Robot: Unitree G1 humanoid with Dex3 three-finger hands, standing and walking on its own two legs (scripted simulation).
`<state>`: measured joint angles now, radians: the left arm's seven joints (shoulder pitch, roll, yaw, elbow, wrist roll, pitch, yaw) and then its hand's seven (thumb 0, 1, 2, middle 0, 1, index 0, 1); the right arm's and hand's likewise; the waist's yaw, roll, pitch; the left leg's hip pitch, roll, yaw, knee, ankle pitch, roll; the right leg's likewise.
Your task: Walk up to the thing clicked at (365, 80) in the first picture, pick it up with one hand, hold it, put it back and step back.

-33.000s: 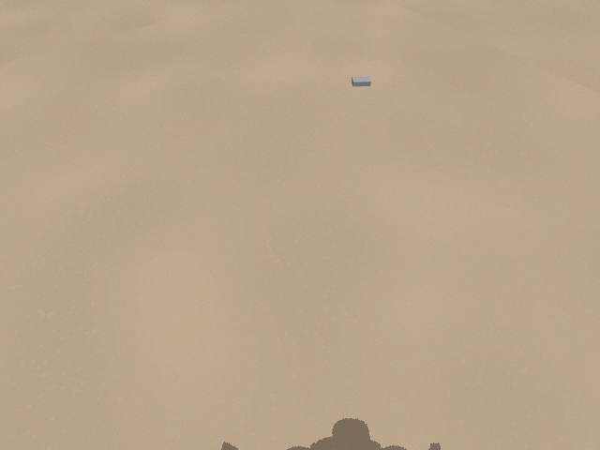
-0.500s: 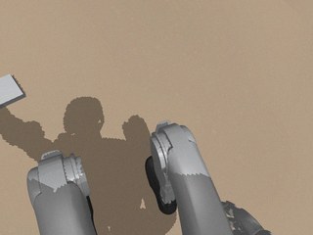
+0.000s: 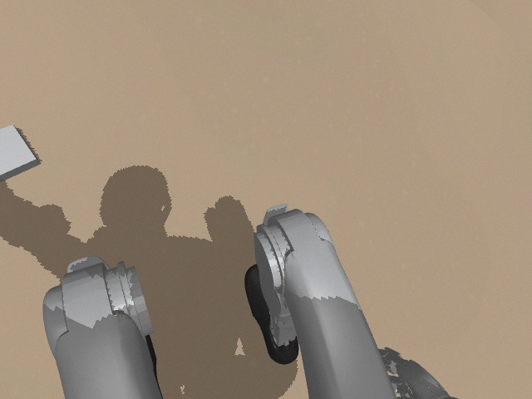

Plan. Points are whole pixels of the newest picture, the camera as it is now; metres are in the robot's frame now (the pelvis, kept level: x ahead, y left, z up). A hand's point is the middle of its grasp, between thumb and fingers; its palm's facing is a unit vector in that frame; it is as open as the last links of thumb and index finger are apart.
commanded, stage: approach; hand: left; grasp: from above
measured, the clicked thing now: out of the picture +0.50 +0.32 -0.30
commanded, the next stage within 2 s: rest palm in 0.60 s
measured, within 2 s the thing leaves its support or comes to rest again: neither
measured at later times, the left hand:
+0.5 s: hand out of the picture +0.49 +0.33 -0.17, palm faces -0.40 -0.17 -0.90, open 13.7 cm
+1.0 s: hand out of the picture +0.48 +0.32 -0.21, palm faces -0.42 -0.18 -0.89, open 13.9 cm
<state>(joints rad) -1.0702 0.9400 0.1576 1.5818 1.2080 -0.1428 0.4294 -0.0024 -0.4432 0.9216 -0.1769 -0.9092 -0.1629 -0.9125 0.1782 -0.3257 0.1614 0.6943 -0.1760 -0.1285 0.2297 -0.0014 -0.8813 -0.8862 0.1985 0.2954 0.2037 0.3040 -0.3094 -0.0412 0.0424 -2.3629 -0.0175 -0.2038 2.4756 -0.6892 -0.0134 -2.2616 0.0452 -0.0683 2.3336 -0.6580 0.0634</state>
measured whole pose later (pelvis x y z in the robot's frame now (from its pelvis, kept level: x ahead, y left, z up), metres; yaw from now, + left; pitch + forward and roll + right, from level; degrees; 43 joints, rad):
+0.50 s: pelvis +0.00 +0.00 +0.01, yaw +0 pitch +33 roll -11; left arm -1.11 0.92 0.18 1.60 1.14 0.01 0.40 0.00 -0.43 0.90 -0.20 -0.88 -0.18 -0.89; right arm 0.20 -0.34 0.21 0.65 -0.15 -0.11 0.23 0.00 -0.88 -0.89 0.20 0.30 0.20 0.30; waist -0.37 0.00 0.06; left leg -2.34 0.01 -0.20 2.45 -0.70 -0.01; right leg -2.27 0.06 -0.06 2.31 -0.65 0.09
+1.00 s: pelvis +0.00 +0.00 +0.00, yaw -1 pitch +32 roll -13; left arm -1.18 0.95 0.13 1.72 1.22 -0.07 0.49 0.00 -0.46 0.94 -0.16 -0.88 -0.14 -0.90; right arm 0.15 -0.34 0.22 0.63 -0.18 -0.15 0.21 0.00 -0.88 -0.89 0.20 0.30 0.20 0.30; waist -0.38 -0.06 0.09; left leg -2.36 -0.01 -0.21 2.48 -0.70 0.00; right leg -2.25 0.05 -0.08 2.33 -0.66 0.06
